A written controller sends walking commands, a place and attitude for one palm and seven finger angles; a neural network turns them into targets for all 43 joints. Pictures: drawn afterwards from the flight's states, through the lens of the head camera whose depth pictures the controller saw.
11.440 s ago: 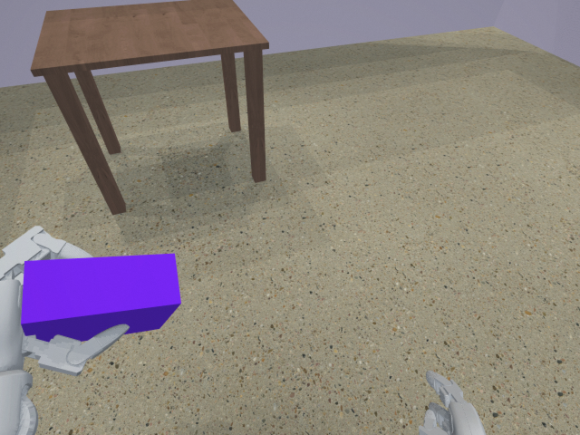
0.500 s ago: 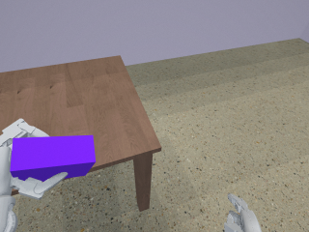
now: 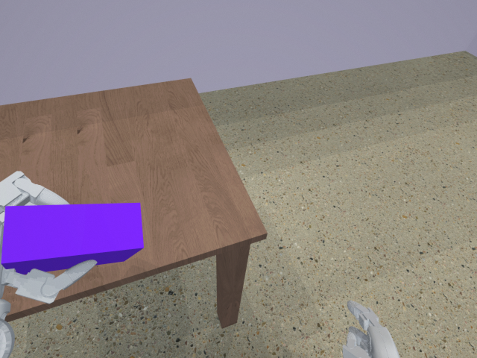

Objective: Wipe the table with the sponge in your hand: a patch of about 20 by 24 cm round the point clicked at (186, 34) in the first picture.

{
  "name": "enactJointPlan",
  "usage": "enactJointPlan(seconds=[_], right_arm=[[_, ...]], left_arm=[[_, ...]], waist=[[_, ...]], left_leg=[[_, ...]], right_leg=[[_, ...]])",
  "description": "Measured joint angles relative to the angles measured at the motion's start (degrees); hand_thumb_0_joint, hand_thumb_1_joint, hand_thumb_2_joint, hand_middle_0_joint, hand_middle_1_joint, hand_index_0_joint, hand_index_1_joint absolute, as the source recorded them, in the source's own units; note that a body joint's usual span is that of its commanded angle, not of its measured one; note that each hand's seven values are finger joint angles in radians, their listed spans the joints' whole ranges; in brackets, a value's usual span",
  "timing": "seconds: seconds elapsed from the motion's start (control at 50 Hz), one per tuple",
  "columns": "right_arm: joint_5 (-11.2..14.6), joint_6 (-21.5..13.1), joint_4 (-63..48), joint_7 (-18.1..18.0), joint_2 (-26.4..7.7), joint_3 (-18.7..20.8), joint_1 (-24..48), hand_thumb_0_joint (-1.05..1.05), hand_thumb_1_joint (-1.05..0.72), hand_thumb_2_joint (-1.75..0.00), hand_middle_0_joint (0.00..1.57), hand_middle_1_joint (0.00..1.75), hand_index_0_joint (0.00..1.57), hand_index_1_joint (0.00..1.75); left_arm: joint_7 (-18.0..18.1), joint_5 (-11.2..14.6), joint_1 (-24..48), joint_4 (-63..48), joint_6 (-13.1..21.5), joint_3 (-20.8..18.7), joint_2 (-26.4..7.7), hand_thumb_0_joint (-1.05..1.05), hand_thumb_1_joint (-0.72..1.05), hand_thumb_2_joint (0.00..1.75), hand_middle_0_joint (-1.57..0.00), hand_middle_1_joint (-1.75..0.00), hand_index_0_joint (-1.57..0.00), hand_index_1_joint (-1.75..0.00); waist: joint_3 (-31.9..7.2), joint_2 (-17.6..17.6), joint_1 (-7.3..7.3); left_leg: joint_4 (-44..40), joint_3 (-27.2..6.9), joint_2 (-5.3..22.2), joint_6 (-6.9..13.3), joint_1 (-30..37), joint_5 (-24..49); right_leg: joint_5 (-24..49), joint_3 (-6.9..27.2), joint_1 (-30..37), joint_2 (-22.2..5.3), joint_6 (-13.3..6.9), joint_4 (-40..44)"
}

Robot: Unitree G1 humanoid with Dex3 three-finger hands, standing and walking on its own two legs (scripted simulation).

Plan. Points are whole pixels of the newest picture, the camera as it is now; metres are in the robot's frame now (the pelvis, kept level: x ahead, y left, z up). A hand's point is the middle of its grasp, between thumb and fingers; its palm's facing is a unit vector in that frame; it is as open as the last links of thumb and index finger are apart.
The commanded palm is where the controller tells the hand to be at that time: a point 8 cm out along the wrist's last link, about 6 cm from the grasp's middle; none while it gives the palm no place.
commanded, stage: shuffle to correct the standing spot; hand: left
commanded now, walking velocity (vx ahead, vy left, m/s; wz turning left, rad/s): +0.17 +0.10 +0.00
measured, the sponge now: (96, 237) +0.23 +0.20 +0.14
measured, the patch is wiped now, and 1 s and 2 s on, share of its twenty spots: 0.00 0.00 0.00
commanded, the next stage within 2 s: come to a stop and stand still in 0.42 s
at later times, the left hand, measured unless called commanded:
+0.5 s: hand (50, 206) +0.25 +0.25 +0.18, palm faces +0.30 -0.84 -0.45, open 9.8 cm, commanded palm +0.20 +0.30 +0.19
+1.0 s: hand (25, 176) +0.29 +0.30 +0.19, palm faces +0.37 -0.85 -0.38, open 9.8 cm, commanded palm +0.23 +0.33 +0.19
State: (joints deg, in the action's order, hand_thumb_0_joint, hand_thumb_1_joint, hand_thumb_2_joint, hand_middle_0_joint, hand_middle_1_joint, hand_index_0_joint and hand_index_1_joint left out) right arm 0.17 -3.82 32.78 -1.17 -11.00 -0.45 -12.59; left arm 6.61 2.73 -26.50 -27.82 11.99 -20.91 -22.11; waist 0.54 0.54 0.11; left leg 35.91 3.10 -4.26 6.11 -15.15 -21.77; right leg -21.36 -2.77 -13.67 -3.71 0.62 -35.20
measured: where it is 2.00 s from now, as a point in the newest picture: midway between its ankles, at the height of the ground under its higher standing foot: outside the picture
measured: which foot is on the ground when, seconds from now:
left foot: down 0.00-0.60, up 0.62-0.76, down 0.78-1.00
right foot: down 0.00-0.22, up 0.24-0.54, down 0.56-1.00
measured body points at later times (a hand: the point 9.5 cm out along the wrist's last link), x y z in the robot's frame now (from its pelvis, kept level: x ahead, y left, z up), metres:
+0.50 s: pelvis +0.03 +0.02 +0.01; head +0.05 +0.03 +0.46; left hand +0.23 +0.29 +0.21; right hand +0.17 -0.21 -0.07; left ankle +0.00 +0.06 -0.72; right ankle +0.05 -0.08 -0.69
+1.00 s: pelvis +0.06 +0.06 +0.01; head +0.07 +0.08 +0.46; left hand +0.26 +0.34 +0.21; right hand +0.23 -0.17 -0.05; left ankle +0.10 +0.18 -0.72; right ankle +0.05 -0.08 -0.72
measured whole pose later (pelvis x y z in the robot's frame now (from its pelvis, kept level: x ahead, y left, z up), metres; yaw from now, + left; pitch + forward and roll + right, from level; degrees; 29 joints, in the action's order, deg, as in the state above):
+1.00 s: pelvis +0.06 +0.06 +0.01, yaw -2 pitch -1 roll -1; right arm 0.4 -5.7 32.0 -2.6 -9.6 -1.5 -11.5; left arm 8.2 2.4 -25.7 -29.2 10.0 -22.4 -23.0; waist 1.8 1.8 0.5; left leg 29.7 -0.7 1.5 -0.4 -16.0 -12.8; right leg -14.2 -5.2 -11.3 -2.4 1.2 -26.7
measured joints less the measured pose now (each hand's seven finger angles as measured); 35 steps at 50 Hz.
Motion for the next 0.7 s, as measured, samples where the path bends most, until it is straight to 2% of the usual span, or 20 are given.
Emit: enactJointPlan(seconds=[0.04, 0.1, 0.16, 0.2, 0.22, 0.26, 0.3, 0.34, 0.38, 0.46, 0.54, 0.56, 0.58, 0.62, 0.66, 0.7], right_arm=[[-0.26, -0.24, -0.10, 0.17, 0.19, -0.08, -0.22, 0.02, -0.90, -0.90, 0.21, 0.30, 0.20, 0.30], [-0.31, -0.16, -0.18, 0.40, 0.00, -0.06, -0.62, 0.02, -0.90, -0.90, 0.21, 0.30, 0.20, 0.30], [0.27, 0.60, 0.26, 0.68, -0.18, 0.17, -0.41, 0.02, -0.90, -0.90, 0.21, 0.30, 0.21, 0.30], [0.42, 1.28, 0.64, 0.86, -0.69, 0.20, -0.35, 0.02, -0.90, -0.90, 0.21, 0.30, 0.21, 0.30], [0.48, 1.42, 0.62, 0.73, -1.05, 0.26, -0.33, 0.02, -0.90, -0.90, 0.21, 0.30, 0.21, 0.30], [0.38, 1.39, 1.17, 0.08, -0.97, 0.84, 0.36, 0.02, -0.90, -0.90, 0.21, 0.30, 0.21, 0.30], [-0.29, 0.94, 1.57, -0.30, -0.39, 1.26, 0.52, 0.02, -0.90, -0.90, 0.20, 0.30, 0.20, 0.30], [-0.48, 0.32, 1.63, -0.18, 0.29, 1.10, 0.16, 0.02, -0.90, -0.90, 0.20, 0.30, 0.20, 0.30], [-0.36, -0.18, 1.38, 0.05, 0.68, 0.71, -0.40, 0.02, -0.90, -0.90, 0.20, 0.30, 0.20, 0.30], [-0.28, -0.52, 0.82, 0.00, 0.58, 0.16, -1.24, 0.02, -0.90, -0.90, 0.20, 0.30, 0.20, 0.30], [-0.38, -0.15, 0.21, -0.73, -0.12, 0.12, -2.33, 0.02, -0.90, -0.90, 0.21, 0.30, 0.20, 0.30], [-0.32, -0.07, 0.00, -0.89, -0.33, 0.15, -2.66, 0.02, -0.90, -0.90, 0.21, 0.30, 0.20, 0.30], [-0.20, 0.02, 0.27, -0.98, -0.83, 0.33, -2.49, 0.02, -0.90, -0.90, 0.21, 0.30, 0.20, 0.30], [0.10, 0.43, 1.95, -0.64, -1.62, 0.90, -1.04, 0.02, -0.90, -0.90, 0.21, 0.30, 0.20, 0.30], [0.40, 0.76, 2.83, 0.06, -1.79, 1.00, -0.09, 0.02, -0.90, -0.90, 0.20, 0.30, 0.20, 0.30], [0.37, 0.91, 2.89, 0.19, -1.70, 0.54, 0.59, 0.02, -0.90, -0.90, 0.20, 0.30, 0.20, 0.30]], left_arm=[[-0.10, -0.27, -0.14, -0.21, 0.05, -0.03, -0.23, -0.01, -0.47, 1.01, -0.77, -1.35, -0.77, -1.35], [-0.26, -0.37, 0.11, -0.28, 0.38, 0.12, -0.51, -0.01, -0.47, 1.01, -0.77, -1.35, -0.77, -1.35], [-0.18, 0.13, 0.19, -0.96, 1.06, -0.37, -1.24, -0.01, -0.47, 1.01, -0.77, -1.35, -0.77, -1.35], [0.27, 0.32, -0.70, -1.66, 1.47, -1.04, -0.98, -0.01, -0.47, 1.01, -0.77, -1.35, -0.77, -1.35], [0.53, 0.29, -0.98, -2.02, 1.45, -1.42, -0.63, -0.01, -0.47, 1.01, -0.77, -1.35, -0.77, -1.35], [0.87, -0.11, -0.25, -1.10, 0.82, -1.59, 0.62, -0.01, -0.47, 1.01, -0.77, -1.35, -0.77, -1.35], [0.82, -0.68, 0.78, 0.44, -0.62, -0.93, 1.21, -0.01, -0.47, 1.01, -0.77, -1.35, -0.77, -1.35], [0.58, -1.19, 1.18, 0.75, -1.30, -0.27, 0.91, -0.01, -0.47, 1.01, -0.77, -1.35, -0.77, -1.35], [0.26, -1.39, 0.85, -0.07, -1.16, 0.26, 0.41, -0.01, -0.47, 1.01, -0.77, -1.35, -0.77, -1.35], [-0.31, -1.02, -1.68, -2.44, 0.14, 0.27, -0.74, -0.01, -0.47, 1.01, -0.77, -1.35, -0.77, -1.35], [-0.74, -0.55, -3.18, -1.57, 0.49, -0.96, -2.82, -0.01, -0.47, 1.01, -0.77, -1.35, -0.77, -1.35], [-0.77, -0.48, -2.94, -1.17, 0.43, -1.48, -3.62, -0.01, -0.47, 1.01, -0.77, -1.35, -0.77, -1.35], [-0.78, -0.50, -2.06, -0.39, 0.47, -1.64, -3.70, 0.00, -0.47, 1.01, -0.77, -1.35, -0.77, -1.35], [-0.69, 0.17, 0.04, 1.21, 0.22, -1.41, -2.42, 0.00, -0.47, 1.01, -0.77, -1.35, -0.77, -1.35], [-0.09, 0.70, 0.56, 1.48, -0.18, -1.26, -0.29, 0.00, -0.47, 1.01, -0.77, -1.35, -0.77, -1.35], [0.79, 0.41, 0.32, 0.60, -0.81, -0.92, 1.89, -0.01, -0.47, 1.01, -0.77, -1.35, -0.77, -1.35]], waist=[[0.12, -0.29, 0.05], [0.04, -1.83, 0.43], [0.13, -1.31, 0.08], [-0.21, -0.25, -0.61], [-0.27, 0.11, -0.69], [0.75, 1.31, -1.07], [1.41, 1.49, -0.65], [1.47, 1.61, -0.02], [1.23, 1.48, 0.48], [0.42, 0.38, 0.80], [-0.75, -1.14, 0.87], [-0.99, -1.28, 0.94], [-0.96, -2.28, 0.79], [0.01, -3.82, 0.06], [0.70, -2.56, -1.15], [1.17, -0.47, -1.84]], left_leg=[[-0.42, -0.01, -0.11, 0.14, 0.41, 0.06], [0.52, -1.03, 0.53, -0.20, -0.18, -0.25], [6.82, -1.26, 0.50, -3.22, -3.65, 0.72], [5.92, -1.47, 0.68, -3.89, -4.06, -1.66], [2.91, -1.77, 0.79, -3.54, -3.39, -1.25], [2.88, -0.05, -0.31, -0.91, -2.51, -0.40], [0.38, 0.43, -0.87, 0.59, -0.53, 1.21], [-3.39, 0.09, -1.04, 0.78, 1.35, 3.28], [-6.56, -0.36, -0.86, 0.58, 2.57, 4.89], [-10.21, -0.38, -0.47, 0.50, 3.93, 6.22], [-8.39, -0.65, -0.98, 0.42, 3.26, 4.53], [-5.85, -0.95, -1.32, 0.33, 2.22, 3.11], [-1.66, -1.49, -0.87, -0.41, 0.34, 1.33], [11.11, -3.12, 0.08, -3.23, -4.94, 0.12], [21.39, -3.92, 0.48, -4.65, -9.00, -1.65], [20.39, -4.34, 2.35, -4.82, -9.62, -2.78]], right_leg=[[-0.22, -0.02, 0.60, -0.03, -0.83, 0.68], [0.48, -1.17, 2.13, 0.62, 0.03, 3.56], [0.36, -1.32, 1.76, 0.30, 1.39, 2.99], [-0.69, -0.20, 0.92, -0.15, 2.42, 1.10], [-1.68, 0.32, 0.14, -0.36, 2.42, -0.79], [-3.83, 2.41, -2.76, -1.05, 0.86, -8.43], [-5.76, 3.71, -6.66, 0.23, -0.17, -18.83], [-4.77, 2.76, -10.44, 1.45, -0.63, -25.40], [-3.11, 0.65, -13.21, 2.22, -0.77, -26.63], [0.01, -3.44, -13.85, 2.77, -1.06, -17.47], [5.13, -5.60, -7.31, 2.91, -1.71, -0.70], [8.16, -5.62, -4.63, 2.90, -2.27, 3.63], [7.52, -6.13, -3.44, 3.45, -2.84, 5.23], [5.89, -6.97, -3.24, 4.39, -3.55, 3.75], [5.24, -5.74, -2.68, 4.12, -3.61, 2.98], [5.24, -4.10, -1.94, 3.37, -3.16, 2.96]])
